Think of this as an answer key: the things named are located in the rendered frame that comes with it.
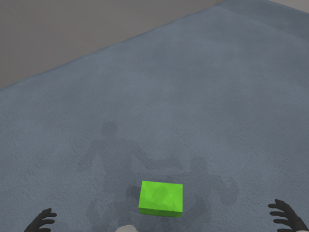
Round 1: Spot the carton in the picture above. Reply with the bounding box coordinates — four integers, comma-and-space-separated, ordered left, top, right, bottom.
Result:
138, 181, 183, 218

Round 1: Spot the right robot hand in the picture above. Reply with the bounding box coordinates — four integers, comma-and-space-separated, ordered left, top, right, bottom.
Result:
268, 199, 309, 232

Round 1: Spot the left robot hand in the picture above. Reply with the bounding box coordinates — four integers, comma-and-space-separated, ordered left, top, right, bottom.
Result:
24, 208, 57, 232

